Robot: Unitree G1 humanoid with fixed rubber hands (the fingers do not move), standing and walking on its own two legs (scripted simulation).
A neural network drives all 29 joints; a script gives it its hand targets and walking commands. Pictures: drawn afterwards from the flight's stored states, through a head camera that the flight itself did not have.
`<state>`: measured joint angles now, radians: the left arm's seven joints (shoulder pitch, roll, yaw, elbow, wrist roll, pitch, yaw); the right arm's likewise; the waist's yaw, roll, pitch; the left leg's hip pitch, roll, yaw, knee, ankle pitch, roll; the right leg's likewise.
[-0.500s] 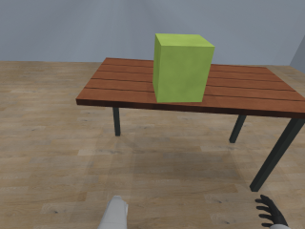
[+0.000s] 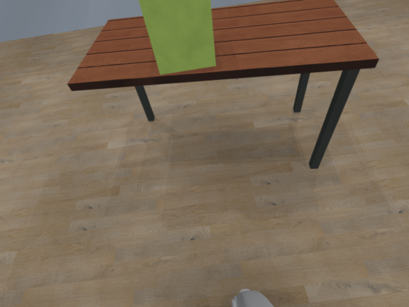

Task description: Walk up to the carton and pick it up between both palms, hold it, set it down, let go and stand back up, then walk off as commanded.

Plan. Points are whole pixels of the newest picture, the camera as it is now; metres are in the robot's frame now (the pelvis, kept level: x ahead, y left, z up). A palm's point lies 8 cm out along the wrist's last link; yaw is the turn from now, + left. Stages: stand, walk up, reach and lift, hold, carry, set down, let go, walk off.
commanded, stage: walk up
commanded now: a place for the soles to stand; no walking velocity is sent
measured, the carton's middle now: (180, 23) +0.99 +0.12 +0.09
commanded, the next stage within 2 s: none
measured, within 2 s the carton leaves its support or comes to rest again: neither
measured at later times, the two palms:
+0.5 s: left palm out of the picture +0.01 +0.09 -0.11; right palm out of the picture -0.05 -0.57 -0.18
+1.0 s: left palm out of the picture +0.11 +0.07 -0.07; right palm out of the picture +0.07 -0.63 -0.08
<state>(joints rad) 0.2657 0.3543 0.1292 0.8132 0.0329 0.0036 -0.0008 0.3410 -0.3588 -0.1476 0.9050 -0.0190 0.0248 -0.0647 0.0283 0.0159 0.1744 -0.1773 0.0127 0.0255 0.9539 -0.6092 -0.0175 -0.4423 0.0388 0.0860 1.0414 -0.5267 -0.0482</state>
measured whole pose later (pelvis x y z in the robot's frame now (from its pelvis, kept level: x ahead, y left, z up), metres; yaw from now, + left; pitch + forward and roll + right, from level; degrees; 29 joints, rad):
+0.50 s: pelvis -0.08 -0.23 -0.05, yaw -4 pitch -4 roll +5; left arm 0.26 0.39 0.12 0.80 0.03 -0.01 0.01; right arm 0.21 -0.43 -0.14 0.90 -0.05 0.01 -0.06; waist -0.03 0.02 0.21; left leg -0.64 0.13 -0.09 1.21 -0.50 -0.02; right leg -0.37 -0.07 0.34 1.23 -0.95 0.08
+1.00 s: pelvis +0.02 -0.28 +0.00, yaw -1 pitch -5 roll +4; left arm 0.28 0.53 0.06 0.82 0.03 -0.11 0.04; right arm 0.25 -0.45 -0.14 0.89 -0.03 -0.04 0.02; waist -0.02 -0.07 0.12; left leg -0.37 -0.01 -0.03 1.00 -0.55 0.00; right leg -0.59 0.01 0.11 1.00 -0.42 -0.02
